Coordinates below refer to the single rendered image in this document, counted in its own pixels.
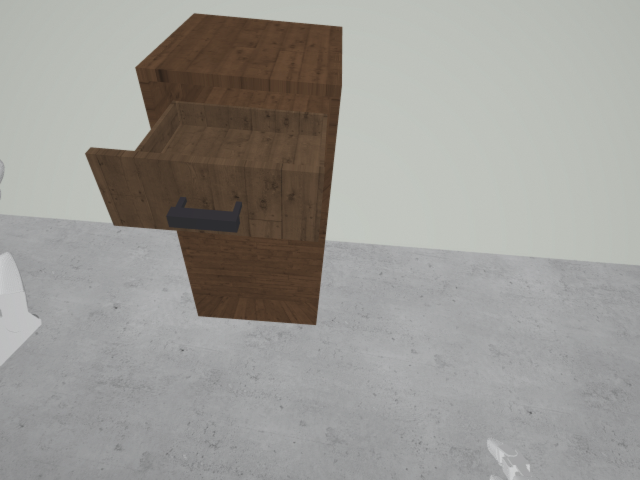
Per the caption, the robot left hand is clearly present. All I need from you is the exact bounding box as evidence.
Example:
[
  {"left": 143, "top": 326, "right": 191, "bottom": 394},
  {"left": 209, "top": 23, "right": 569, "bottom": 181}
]
[{"left": 0, "top": 160, "right": 41, "bottom": 366}]

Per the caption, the handle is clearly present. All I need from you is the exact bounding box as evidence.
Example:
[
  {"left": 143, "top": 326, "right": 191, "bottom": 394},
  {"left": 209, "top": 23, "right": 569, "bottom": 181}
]
[{"left": 166, "top": 197, "right": 242, "bottom": 233}]

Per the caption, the cabinet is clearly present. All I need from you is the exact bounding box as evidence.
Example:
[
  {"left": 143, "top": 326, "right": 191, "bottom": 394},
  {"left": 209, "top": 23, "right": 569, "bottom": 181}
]
[{"left": 135, "top": 13, "right": 342, "bottom": 325}]

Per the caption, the drawer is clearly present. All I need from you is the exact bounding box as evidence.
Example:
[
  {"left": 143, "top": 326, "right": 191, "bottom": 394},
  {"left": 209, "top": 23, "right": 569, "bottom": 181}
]
[{"left": 85, "top": 101, "right": 328, "bottom": 242}]

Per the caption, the robot right hand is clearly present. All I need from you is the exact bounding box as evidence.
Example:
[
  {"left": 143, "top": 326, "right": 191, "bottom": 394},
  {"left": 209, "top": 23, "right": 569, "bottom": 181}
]
[{"left": 487, "top": 437, "right": 540, "bottom": 480}]

